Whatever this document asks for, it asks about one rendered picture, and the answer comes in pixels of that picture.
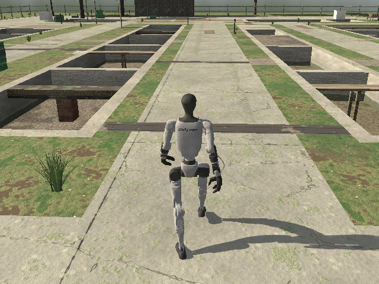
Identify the robot right thigh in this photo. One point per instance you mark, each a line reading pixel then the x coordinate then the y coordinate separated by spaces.
pixel 203 172

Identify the robot left hand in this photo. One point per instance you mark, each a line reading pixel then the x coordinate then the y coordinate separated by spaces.
pixel 167 163

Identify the robot right shin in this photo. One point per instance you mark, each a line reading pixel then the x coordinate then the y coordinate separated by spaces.
pixel 202 194

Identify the robot right upper arm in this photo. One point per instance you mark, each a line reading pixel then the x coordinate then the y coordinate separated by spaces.
pixel 207 125

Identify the robot left upper arm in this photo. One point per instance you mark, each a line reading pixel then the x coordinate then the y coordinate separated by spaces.
pixel 170 125

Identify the robot right hand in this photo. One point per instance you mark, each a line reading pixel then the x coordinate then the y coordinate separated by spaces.
pixel 217 187

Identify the robot right forearm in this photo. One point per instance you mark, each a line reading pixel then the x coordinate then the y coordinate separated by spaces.
pixel 215 163

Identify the robot left forearm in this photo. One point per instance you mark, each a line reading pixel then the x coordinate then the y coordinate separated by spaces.
pixel 164 153

